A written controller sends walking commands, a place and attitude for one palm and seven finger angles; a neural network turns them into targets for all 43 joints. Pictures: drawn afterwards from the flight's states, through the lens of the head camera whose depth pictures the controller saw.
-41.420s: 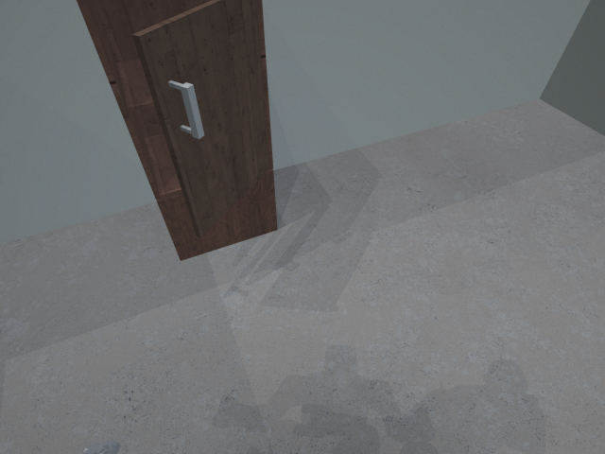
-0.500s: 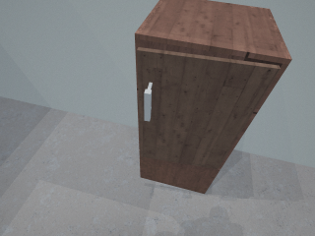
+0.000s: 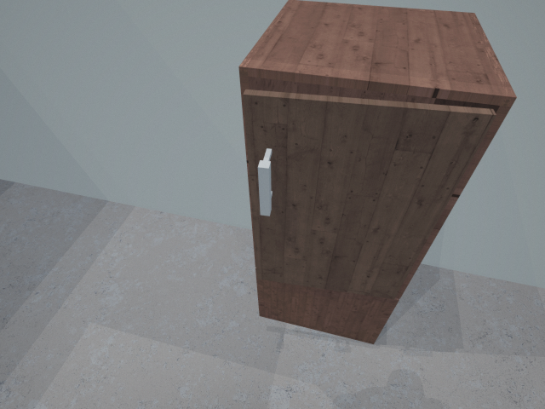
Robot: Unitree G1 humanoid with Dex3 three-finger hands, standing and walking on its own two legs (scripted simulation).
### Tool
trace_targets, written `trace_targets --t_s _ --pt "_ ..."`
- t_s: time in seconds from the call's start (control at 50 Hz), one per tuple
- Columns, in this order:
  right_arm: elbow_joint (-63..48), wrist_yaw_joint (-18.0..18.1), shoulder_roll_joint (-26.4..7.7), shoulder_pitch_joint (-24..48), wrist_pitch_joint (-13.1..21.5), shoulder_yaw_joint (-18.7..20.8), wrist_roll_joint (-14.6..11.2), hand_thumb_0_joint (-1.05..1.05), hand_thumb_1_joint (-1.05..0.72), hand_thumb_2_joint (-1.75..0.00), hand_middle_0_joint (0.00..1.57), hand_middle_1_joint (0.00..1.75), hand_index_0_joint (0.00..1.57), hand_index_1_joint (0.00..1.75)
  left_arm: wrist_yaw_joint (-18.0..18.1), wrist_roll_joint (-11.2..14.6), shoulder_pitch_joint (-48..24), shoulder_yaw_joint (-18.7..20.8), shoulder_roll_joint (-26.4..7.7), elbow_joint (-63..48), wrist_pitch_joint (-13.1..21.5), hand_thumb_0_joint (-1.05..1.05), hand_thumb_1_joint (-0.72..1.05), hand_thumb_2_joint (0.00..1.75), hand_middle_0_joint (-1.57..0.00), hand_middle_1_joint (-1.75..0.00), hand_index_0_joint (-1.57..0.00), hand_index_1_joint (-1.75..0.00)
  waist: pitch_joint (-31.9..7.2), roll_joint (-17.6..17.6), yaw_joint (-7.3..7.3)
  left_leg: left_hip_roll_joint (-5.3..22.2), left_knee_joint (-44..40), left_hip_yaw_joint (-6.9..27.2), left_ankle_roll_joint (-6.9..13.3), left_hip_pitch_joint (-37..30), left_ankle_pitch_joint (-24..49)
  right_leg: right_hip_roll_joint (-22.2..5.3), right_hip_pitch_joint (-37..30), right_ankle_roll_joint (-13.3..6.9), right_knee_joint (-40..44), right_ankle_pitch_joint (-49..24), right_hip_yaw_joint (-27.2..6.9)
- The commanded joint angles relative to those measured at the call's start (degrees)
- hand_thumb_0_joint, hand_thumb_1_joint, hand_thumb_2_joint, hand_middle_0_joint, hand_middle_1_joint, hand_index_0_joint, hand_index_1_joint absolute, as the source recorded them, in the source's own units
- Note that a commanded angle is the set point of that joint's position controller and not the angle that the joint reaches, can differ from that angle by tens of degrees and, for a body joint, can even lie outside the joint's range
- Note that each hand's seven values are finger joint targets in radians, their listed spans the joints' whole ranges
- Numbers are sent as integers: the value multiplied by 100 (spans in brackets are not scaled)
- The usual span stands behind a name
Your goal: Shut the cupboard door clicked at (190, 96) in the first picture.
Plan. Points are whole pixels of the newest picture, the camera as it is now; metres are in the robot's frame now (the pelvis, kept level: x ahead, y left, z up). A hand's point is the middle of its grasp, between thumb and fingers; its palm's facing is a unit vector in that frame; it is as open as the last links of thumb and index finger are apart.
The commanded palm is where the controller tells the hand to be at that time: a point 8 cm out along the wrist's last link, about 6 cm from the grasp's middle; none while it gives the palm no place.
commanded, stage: look again from close up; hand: left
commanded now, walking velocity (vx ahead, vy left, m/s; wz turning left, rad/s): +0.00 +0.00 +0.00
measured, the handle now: (267, 182) +0.51 +0.05 +0.04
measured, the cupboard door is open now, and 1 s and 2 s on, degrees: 5 5 5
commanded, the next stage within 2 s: shuffle to correct the standing spot in 0.02 s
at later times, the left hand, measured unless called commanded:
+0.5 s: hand out of the picture +0.03 +0.12 -0.18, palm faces -0.04 -0.98 -0.20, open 7.4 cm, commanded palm none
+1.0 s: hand out of the picture +0.07 +0.11 -0.17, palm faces -0.05 -0.98 -0.21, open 7.3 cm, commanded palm none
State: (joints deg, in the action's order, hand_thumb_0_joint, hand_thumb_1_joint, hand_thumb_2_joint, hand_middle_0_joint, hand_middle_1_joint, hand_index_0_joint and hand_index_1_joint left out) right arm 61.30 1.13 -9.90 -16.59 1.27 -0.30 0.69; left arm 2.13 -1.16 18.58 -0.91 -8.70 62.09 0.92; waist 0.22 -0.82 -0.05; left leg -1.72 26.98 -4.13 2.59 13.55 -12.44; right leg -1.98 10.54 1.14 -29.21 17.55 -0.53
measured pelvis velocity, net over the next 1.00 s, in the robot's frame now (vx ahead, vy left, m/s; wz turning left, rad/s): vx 0.04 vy -0.06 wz -0.11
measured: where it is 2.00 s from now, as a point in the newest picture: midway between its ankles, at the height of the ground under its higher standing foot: outside the picture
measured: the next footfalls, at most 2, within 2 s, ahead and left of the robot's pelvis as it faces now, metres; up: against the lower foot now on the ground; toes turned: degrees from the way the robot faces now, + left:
left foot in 0.74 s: +0.13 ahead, +0.02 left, +0.00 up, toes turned +0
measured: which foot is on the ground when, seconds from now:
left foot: down 0.00-0.44, up 0.46-0.72, down 0.74-1.00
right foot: down 0.00-1.00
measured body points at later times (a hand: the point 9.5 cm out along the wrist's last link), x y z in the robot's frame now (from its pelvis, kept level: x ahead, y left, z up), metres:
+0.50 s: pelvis +0.02 -0.06 -0.01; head +0.04 -0.06 +0.44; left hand +0.04 +0.18 -0.16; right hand +0.02 -0.30 -0.17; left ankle +0.01 +0.07 -0.70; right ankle +0.00 -0.13 -0.74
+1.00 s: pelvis +0.04 -0.06 +0.00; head +0.06 -0.06 +0.45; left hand +0.07 +0.16 -0.15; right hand +0.09 -0.29 -0.15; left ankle +0.07 +0.03 -0.74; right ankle +0.00 -0.13 -0.74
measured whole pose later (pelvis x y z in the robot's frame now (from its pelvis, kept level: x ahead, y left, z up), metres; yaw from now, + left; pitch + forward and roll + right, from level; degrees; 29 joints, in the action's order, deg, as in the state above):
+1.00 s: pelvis +0.04 -0.06 +0.00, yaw -6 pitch +0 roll +0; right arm 59.6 2.1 -9.2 -10.5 0.1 0.2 0.4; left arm 3.0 -1.5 16.7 0.0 -8.3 60.4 1.3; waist 1.9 -0.4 -1.8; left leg -0.4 27.8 -2.5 1.3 14.7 -12.1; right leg 3.3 8.1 -3.3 -24.1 15.7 3.8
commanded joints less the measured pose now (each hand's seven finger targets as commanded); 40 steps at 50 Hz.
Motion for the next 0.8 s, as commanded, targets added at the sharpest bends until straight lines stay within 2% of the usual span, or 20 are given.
trace_targets --t_s 0.0,0.16,0.24,0.28,0.3,0.34,0.36,0.38,0.4,0.42,0.44,0.46,0.52,0.56,0.62,0.68,0.72,0.74,0.76,0.78 --pt "-123 12 -486 -175 96 55 -16 0 -90 -90 20 30 20 30 23 34 287 68 -590 -150 78 0 90 90 -20 -30 -20 -30 339 166 -8 670 -581 722 25 -134 397 -325 362 -320 660 -547 -403" --pt "0 65 -496 -120 53 103 9 0 -90 -90 20 30 20 30 -26 6 310 114 -538 -85 -6 0 90 90 -20 -30 -20 -30 407 104 4 858 -547 717 53 -263 51 -169 513 -324 561 -303 -300" --pt "-176 154 -944 -193 -44 332 60 0 -90 -90 20 30 20 30 -160 -76 223 262 -505 -408 -182 0 90 90 -20 -30 -20 -30 509 -551 87 1712 -1062 1583 475 -302 -1041 218 1367 -304 -516 528 125" --pt "-237 201 -1036 -313 -28 413 82 0 -90 -90 20 30 20 30 -218 -100 43 317 -473 -576 -228 0 90 90 -20 -30 -20 -30 285 -742 177 2216 -1074 1882 802 -479 -456 189 1682 -306 -1374 960 203" --pt "-279 207 -1055 -278 -15 427 99 0 -90 -90 20 30 20 30 -248 -89 -15 346 -418 -646 -237 0 90 90 -20 -30 -20 -30 193 -769 156 2320 -1009 1761 874 -414 -122 107 1662 -316 -1557 1095 177" --pt "-355 213 -1040 3 -7 444 115 0 -90 -90 20 30 20 30 -309 -60 146 388 -308 -659 -230 0 90 90 -20 -30 -20 -30 80 -639 -33 2215 -667 1192 735 68 288 96 998 -314 -1043 767 257" --pt "-382 221 -985 161 -20 439 118 0 -90 -90 20 30 20 30 -330 -64 368 401 -270 -603 -220 0 90 90 -20 -30 -20 -30 53 -413 -185 2013 -266 833 553 312 371 201 504 -326 -362 264 377" --pt "-422 204 -909 214 -35 435 94 0 -90 -90 20 30 20 30 -323 -87 645 443 -396 -535 -199 0 90 90 -20 -30 -20 -30 38 60 -313 1615 418 351 265 979 -221 59 -171 -369 397 -89 77" --pt "-558 174 -523 255 -37 369 30 0 -90 -90 20 30 20 30 -263 -136 875 518 -839 -480 -160 0 90 90 -20 -30 -20 -30 92 1470 -360 727 1588 -494 -116 2038 -1511 -948 -747 -693 1133 -270 -1367" --pt "-775 140 -384 631 -46 311 36 0 -90 -90 20 30 20 30 -209 -107 1109 562 -1100 -505 -171 0 90 90 -20 -30 -20 -30 154 1795 -597 298 2949 -414 -188 2402 -2430 -1662 -523 -1295 1614 -470 -2236" --pt "-786 148 -453 713 -80 331 48 0 -90 -90 20 30 20 30 -166 -95 1022 524 -967 -536 -153 0 90 90 -20 -30 -20 -30 380 1367 -498 399 3659 126 -132 2447 -2110 -1581 -94 -1486 1708 -420 -2269" --pt "-744 134 -360 631 -99 336 47 0 -90 -90 20 30 20 30 -111 -84 774 494 -775 -579 -132 0 90 90 -20 -30 -20 -30 517 842 -300 491 3937 197 -155 2473 -1756 -1530 -7 -1557 1637 -770 -2047" --pt "-537 30 -124 237 -87 234 63 0 -90 -90 20 30 20 30 -39 -55 417 340 -509 -641 85 0 90 90 -20 -30 -20 -30 166 250 -10 512 3435 291 -296 1927 -999 -1176 -150 -1382 1164 -2841 -1094" --pt "-439 12 23 166 -77 164 9 0 -90 -90 20 30 20 30 -18 -60 359 297 -552 -594 159 0 90 90 -20 -30 -20 -30 41 291 -2 455 2341 181 -369 1435 -992 -1133 -340 -1307 993 -3761 -756" --pt "-418 31 25 257 -82 106 -50 0 -90 -90 20 30 20 30 -4 -35 366 287 -712 -506 136 0 90 90 -20 -30 -20 -30 -108 439 -123 297 1143 150 -371 779 -805 -1101 -481 -1224 813 -4209 -773" --pt "-324 74 -79 60 -98 125 -70 0 -90 -90 20 30 20 30 33 24 225 283 -730 -469 79 0 90 90 -20 -30 -20 -30 -97 511 -13 333 -89 230 -325 -22 166 -940 -249 -894 509 -3766 -683" --pt "-319 124 -288 99 -76 167 -39 0 -90 -90 20 30 20 30 48 37 262 278 -558 -492 18 0 90 90 -20 -30 -20 -30 -19 59 -80 883 -215 615 -92 -506 1810 -596 185 -472 487 -2641 -533" --pt "-345 143 -353 111 -90 173 -15 0 -90 -90 20 30 20 30 68 16 264 270 -495 -499 -19 0 90 90 -20 -30 -20 -30 114 -34 -99 1054 -160 736 32 -395 1983 -455 251 -365 558 -1948 -445" --pt "-316 141 -335 189 -64 166 -17 0 -90 -90 20 30 20 30 83 -1 272 265 -456 -460 -59 0 90 90 -20 -30 -20 -30 178 -558 -156 1120 -287 963 176 -223 2175 -347 164 -330 514 -1396 -374" --pt "-337 144 -325 258 -54 134 -17 0 -90 -90 20 30 20 30 63 22 229 253 -519 -434 -73 0 90 90 -20 -30 -20 -30 74 -604 -172 1110 -449 1057 243 -116 1971 -276 -53 -307 530 -1033 -273"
